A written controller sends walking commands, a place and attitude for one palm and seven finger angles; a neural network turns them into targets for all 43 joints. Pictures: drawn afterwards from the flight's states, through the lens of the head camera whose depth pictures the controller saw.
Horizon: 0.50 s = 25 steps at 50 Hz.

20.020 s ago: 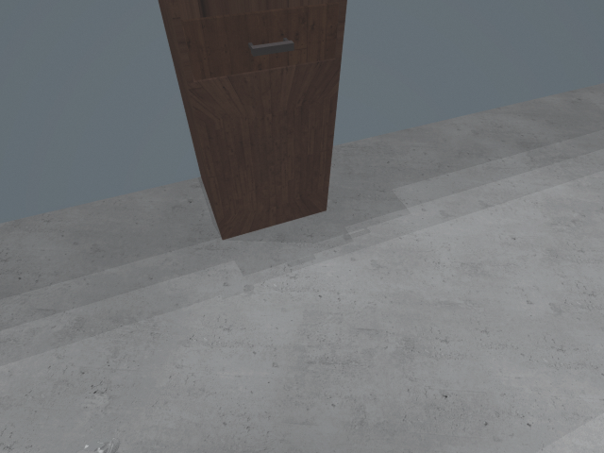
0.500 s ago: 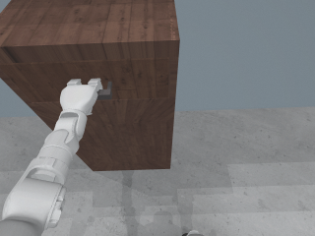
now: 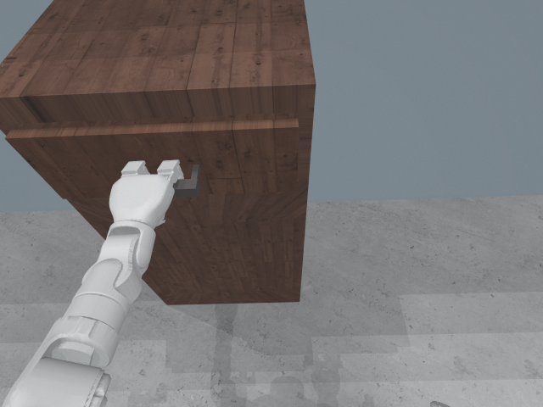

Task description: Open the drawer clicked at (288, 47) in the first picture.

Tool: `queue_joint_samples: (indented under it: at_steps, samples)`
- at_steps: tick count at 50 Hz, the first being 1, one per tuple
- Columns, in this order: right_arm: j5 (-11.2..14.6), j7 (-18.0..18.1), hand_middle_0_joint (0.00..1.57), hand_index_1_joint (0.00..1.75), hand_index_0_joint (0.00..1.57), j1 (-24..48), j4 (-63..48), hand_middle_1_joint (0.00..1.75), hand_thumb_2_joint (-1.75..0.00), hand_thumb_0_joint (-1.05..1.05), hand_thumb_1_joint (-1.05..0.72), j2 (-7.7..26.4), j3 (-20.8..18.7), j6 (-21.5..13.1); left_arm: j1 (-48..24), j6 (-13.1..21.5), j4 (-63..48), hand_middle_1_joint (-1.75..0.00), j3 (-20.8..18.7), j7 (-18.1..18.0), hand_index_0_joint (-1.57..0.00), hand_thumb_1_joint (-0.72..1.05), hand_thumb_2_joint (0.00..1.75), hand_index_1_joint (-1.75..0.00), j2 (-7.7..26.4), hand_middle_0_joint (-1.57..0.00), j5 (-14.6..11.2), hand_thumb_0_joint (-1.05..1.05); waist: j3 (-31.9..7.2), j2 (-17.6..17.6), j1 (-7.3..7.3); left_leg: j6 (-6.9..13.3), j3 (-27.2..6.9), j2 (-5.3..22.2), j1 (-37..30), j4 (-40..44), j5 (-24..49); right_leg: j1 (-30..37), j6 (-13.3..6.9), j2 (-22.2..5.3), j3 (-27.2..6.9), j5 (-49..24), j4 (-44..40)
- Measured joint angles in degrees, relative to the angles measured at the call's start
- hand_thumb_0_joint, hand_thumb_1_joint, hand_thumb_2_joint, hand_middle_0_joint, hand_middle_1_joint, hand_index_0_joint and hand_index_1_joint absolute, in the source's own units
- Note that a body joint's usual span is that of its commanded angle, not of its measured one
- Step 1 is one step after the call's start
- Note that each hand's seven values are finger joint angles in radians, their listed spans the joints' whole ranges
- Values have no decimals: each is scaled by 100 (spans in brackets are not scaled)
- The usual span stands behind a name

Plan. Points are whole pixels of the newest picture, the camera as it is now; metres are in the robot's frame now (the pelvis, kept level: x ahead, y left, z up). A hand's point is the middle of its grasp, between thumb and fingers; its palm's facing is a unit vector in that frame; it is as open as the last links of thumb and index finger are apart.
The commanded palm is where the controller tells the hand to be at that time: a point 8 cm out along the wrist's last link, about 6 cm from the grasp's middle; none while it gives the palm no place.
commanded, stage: pull the drawer open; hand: left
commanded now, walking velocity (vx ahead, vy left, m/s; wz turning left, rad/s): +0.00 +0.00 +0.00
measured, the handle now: (162, 179) +0.46 +0.20 +0.05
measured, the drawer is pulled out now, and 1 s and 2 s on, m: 0.03 0.16 0.27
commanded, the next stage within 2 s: none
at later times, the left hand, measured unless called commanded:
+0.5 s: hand (149, 250) +0.34 +0.20 +0.03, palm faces +0.00 -0.07 -1.00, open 5.5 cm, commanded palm +0.30 +0.22 +0.08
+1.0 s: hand (140, 288) +0.28 +0.20 +0.03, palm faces +0.00 -0.08 -1.00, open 5.6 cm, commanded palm +0.23 +0.22 +0.08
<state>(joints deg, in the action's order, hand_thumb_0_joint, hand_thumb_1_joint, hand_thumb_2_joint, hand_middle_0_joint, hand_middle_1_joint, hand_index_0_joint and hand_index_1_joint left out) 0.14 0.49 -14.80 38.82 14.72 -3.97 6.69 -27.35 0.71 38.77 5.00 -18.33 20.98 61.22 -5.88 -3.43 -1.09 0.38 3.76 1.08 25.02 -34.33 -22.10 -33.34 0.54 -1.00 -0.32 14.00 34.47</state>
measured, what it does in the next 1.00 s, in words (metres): stands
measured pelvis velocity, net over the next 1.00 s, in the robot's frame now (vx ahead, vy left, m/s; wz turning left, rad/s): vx -0.01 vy -0.01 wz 0.00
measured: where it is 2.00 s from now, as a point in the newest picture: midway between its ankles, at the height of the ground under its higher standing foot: outside the picture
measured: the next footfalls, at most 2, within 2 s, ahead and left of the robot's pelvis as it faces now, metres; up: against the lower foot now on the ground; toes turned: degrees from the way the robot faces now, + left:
none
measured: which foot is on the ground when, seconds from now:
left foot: down 0.00-1.00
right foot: down 0.00-1.00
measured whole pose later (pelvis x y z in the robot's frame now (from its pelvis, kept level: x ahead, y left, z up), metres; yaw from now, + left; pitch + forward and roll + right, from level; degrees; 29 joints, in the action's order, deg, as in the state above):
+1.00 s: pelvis -0.01 -0.01 +0.01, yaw +0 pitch +6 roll +1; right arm -0.9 1.3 -7.0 36.8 13.1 -1.6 4.6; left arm 1.2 -0.7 10.3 6.7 -15.6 19.8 60.0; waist -3.2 -3.6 3.2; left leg -0.7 3.5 1.5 15.7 -31.0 -20.8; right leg -25.0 -0.5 -0.5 0.0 14.1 33.3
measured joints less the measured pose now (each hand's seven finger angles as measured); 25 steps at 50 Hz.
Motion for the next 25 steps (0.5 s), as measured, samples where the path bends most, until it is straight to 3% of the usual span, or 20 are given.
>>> queue_joint_samples:
  at_steps: [25]
  samples:
    - [-39, 32, 20, 30, 20, 589, -252, 30, -90, 1, -90, -103, 153, -30, 1726, -203, -1940, -135, 240, 290, -41, 74, 79, -134, -143, -31, -53, 2, 112, -3, 315, -54, -46, 18, -632, 269, 27, 586, -38, 19, 52, 66, -132]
